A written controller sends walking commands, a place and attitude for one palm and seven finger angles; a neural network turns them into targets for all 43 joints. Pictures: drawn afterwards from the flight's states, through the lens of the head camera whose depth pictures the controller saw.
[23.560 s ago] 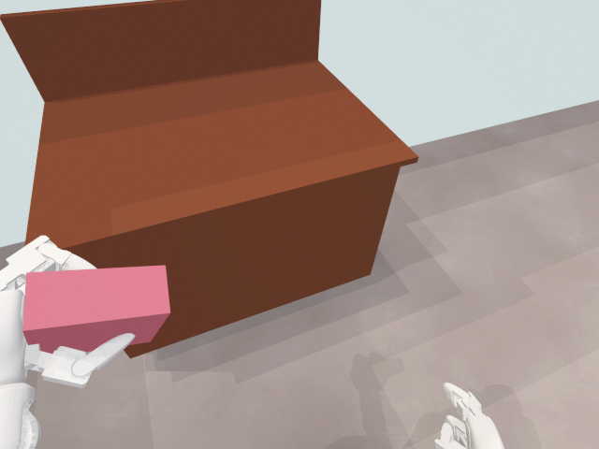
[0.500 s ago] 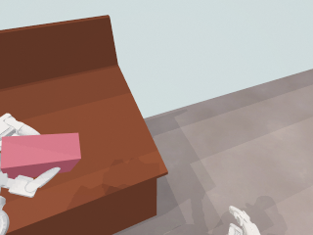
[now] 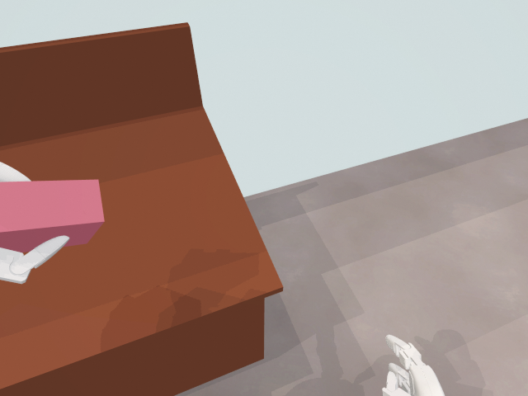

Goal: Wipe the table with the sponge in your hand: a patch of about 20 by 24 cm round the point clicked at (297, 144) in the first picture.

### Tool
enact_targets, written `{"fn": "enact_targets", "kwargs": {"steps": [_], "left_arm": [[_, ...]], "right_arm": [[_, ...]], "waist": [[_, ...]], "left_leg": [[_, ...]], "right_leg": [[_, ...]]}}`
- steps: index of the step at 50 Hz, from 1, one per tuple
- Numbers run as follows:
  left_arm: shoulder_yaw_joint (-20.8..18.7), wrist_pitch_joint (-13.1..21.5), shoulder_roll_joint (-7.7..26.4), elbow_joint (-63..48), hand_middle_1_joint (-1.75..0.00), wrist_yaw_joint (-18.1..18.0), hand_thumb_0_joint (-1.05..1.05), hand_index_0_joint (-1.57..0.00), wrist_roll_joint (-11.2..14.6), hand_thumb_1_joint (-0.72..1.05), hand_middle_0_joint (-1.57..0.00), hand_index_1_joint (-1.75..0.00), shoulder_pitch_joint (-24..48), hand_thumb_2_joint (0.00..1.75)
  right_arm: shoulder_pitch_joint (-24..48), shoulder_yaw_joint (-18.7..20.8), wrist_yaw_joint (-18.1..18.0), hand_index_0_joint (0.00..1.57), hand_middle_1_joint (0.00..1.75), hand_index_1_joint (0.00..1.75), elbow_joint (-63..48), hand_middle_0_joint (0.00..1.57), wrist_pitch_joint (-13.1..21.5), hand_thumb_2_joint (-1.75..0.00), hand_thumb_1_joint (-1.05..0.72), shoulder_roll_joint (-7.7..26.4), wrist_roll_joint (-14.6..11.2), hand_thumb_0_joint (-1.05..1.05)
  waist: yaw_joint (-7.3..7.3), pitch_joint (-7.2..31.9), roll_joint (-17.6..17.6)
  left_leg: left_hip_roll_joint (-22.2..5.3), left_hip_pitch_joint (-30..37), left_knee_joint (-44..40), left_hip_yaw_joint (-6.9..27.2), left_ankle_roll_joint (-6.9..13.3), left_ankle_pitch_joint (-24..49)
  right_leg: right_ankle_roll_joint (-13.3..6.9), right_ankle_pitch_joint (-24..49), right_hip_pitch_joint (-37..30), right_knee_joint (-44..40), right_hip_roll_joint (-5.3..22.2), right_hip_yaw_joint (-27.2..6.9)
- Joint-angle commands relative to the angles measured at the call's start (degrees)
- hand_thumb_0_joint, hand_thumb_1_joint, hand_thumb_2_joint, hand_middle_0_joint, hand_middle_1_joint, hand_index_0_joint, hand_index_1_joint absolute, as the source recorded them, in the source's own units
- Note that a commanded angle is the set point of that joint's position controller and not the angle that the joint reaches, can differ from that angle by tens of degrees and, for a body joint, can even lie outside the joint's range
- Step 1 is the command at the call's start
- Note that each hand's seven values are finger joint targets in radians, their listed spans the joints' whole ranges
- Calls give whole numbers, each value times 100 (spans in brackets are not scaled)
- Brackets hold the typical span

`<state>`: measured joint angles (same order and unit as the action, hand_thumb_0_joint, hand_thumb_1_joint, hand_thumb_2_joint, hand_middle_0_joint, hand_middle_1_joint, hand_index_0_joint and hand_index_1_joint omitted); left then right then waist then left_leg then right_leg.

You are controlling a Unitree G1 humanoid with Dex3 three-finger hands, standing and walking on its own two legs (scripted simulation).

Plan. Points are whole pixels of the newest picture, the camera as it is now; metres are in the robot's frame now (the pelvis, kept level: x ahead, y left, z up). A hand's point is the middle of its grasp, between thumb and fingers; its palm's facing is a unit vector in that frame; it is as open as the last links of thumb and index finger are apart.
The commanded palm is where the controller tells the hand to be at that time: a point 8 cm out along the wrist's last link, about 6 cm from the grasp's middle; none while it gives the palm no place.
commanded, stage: come to a stop and stand still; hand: left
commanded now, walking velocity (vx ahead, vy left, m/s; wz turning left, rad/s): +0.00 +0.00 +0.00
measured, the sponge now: (55, 217) +0.26 +0.28 +0.18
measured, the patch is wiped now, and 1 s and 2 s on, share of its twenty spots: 0.00 0.00 0.00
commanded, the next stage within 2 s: look again from close up in 0.06 s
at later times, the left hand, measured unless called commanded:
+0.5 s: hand (13, 232) +0.23 +0.31 +0.18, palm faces +0.42 -0.82 -0.39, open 9.5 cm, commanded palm +0.17 +0.34 +0.18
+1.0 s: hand out of the picture +0.27 +0.33 +0.22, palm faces +0.49 -0.77 -0.41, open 9.5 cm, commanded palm +0.17 +0.32 +0.18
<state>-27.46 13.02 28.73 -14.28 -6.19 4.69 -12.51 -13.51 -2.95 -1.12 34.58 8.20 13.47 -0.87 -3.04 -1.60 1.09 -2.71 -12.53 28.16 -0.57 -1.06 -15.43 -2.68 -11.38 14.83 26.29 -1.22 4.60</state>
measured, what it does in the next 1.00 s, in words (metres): stands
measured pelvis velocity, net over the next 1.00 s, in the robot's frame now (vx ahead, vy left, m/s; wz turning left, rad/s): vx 0.01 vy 0.05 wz -0.03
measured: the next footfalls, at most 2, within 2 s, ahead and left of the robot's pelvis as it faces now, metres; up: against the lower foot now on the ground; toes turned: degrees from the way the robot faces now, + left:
none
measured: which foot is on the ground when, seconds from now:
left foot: down 0.00-1.00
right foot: down 0.00-1.00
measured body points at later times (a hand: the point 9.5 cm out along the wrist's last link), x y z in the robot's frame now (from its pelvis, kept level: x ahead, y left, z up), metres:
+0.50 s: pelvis +0.02 +0.05 +0.00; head +0.07 +0.08 +0.44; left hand +0.20 +0.36 +0.20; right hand +0.23 -0.16 -0.07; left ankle +0.00 +0.14 -0.74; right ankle +0.03 -0.09 -0.74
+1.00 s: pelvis +0.01 +0.05 +0.00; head +0.05 +0.06 +0.44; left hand +0.23 +0.37 +0.24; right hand +0.18 -0.17 -0.09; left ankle +0.00 +0.14 -0.74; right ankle +0.03 -0.09 -0.74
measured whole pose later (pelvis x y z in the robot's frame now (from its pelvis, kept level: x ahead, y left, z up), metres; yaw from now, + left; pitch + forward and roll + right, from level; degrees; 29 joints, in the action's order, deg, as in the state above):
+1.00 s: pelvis +0.01 +0.05 +0.00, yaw -2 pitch +0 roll -1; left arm -30.3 13.1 27.1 -20.4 -3.8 3.3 -8.5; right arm -11.7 0.3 2.9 33.2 8.8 11.5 -0.9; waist -2.6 -5.0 -0.2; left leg 0.1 -13.4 30.5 -3.6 1.8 -17.4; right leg 1.3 -12.0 16.2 28.0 1.5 1.3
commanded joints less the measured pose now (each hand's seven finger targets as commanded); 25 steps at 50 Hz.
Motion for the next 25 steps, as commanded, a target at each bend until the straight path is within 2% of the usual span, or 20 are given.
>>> {"fn": "enact_targets", "kwargs": {"steps": [1, 2, 3, 6, 7, 8, 11, 12, 13, 15, 18, 21, 22, 23, 25], "left_arm": [[698, 418, 14, -1296, -160, -7, 0, -120, 99, 10, -120, -160, -813, 130], [661, 424, 100, -1411, -160, -63, 0, -120, 111, 10, -120, -160, -778, 130], [590, 479, 179, -1651, -160, -114, 0, -120, 71, 10, -120, -160, -711, 130], [-127, 622, 872, -2160, -160, -282, 0, -120, 13, 10, -120, -160, -425, 130], [-544, 652, 1432, -2385, -160, -348, 0, -120, -3, 10, -120, -160, -136, 130], [-387, 676, 1132, -2396, -160, -327, 0, -120, 0, 10, -120, -160, -180, 130], [-452, 641, 1157, -2765, -160, -359, 0, -120, 83, 10, -120, -160, -420, 130], [-590, 616, 1357, -2862, -160, -379, 0, -120, 72, 10, -120, -160, -436, 130], [-462, 634, 1172, -3039, -160, -364, 0, -120, 99, 10, -120, -160, -508, 130], [-379, 671, 1044, -3169, -160, -341, 0, -120, 127, 10, -120, -160, -720, 130], [-109, 665, 556, -2970, -160, -271, 0, -120, 136, 10, -120, -160, -1136, 130], [-37, 565, 312, -2502, -160, -197, 0, -120, 84, 10, -120, -160, -1235, 130], [-11, 504, 227, -2173, -160, -189, 0, -120, 89, 10, -120, -160, -1265, 130], [86, 491, 113, -2166, -160, -148, 0, -120, 47, 10, -120, -160, -1164, 130], [21, 432, 231, -2141, -160, -101, 0, -120, 6, 10, -120, -160, -871, 130]], "right_arm": [[273, 421, 244, 20, 30, 30, -882, 20, 548, -90, -90, 718, -38, 0], [437, 432, 269, 20, 30, 30, -817, 20, 554, -90, -90, 754, -77, 0], [295, 464, 262, 20, 30, 30, -845, 20, 571, -90, -90, 758, -39, 0], [382, 511, 215, 20, 30, 30, -777, 20, 619, -90, -90, 761, 30, 0], [485, 523, 180, 20, 30, 30, -750, 20, 579, -90, -90, 835, 34, 0], [460, 527, 145, 20, 30, 30, -704, 20, 567, -90, -90, 710, 52, 0], [450, 564, 142, 20, 30, 30, -804, 20, 626, -90, -90, 768, 22, 0], [481, 583, 123, 20, 30, 30, -786, 20, 623, -90, -90, 825, 11, 0], [453, 573, 122, 20, 30, 30, -817, 20, 633, -90, -90, 765, 19, 0], [420, 575, 171, 20, 30, 30, -842, 20, 720, -90, -90, 801, 19, 0], [418, 641, 217, 20, 30, 30, -728, 20, 737, -90, -90, 800, 10, 0], [573, 717, 247, 20, 30, 30, -630, 20, 604, -90, -90, 806, 1, 0], [711, 739, 233, 20, 30, 30, -593, 20, 561, -90, -90, 811, -38, 0], [639, 726, 219, 20, 30, 30, -610, 20, 484, -90, -90, 758, -9, 0], [770, 708, 189, 20, 30, 30, -684, 20, 376, -90, -90, 748, -7, 0]], "waist": [[-97, 416, -426], [-56, 437, -216], [-46, 474, -341], [-16, 615, -643], [18, 681, -389], [62, 751, -286], [58, 1123, 584], [70, 1268, 813], [67, 1340, 928], [44, 1428, 868], [73, 1359, 527], [120, 1009, -42], [164, 899, 51], [163, 850, -38], [170, 708, -88]], "left_leg": [[223, -71, -36, 93, 289, 208], [185, 96, -127, 119, 288, 295], [183, -60, -159, 158, 268, 340], [283, -190, 64, 226, 225, 470], [263, -110, 30, 293, 205, 413], [246, -175, -82, 317, 213, 510], [218, -214, -150, 454, 175, 1219], [147, -121, -175, 560, 167, 1499], [100, -118, -125, 545, 170, 1873], [91, 0, 2, 562, 147, 2459], [-56, 344, -42, 607, 119, 3031], [-193, 237, -302, 641, 71, 2844], [-275, 353, -445, 714, 84, 2796], [-355, 246, -515, 707, 37, 2822], [-362, 34, -643, 669, 13, 2367]], "right_leg": [[53, -538, -67, -1048, 778, -1105], [61, -409, -21, -971, 706, -1073], [92, -259, -191, -898, 711, -955], [70, 185, -408, -823, 833, -997], [60, 202, -388, -758, 821, -1028], [61, 406, -583, -665, 822, -920], [85, 1450, -1194, -173, 720, -716], [106, 1534, -1231, 0, 660, -674], [133, 1768, -1322, 77, 670, -549], [137, 2097, -1328, 180, 662, -485], [167, 2073, -974, 290, 603, -394], [238, 1753, -730, 256, 540, -293], [258, 1518, -532, 350, 497, -342], [276, 1363, -557, 298, 511, -250], [285, 1208, -628, 166, 522, -277]]}}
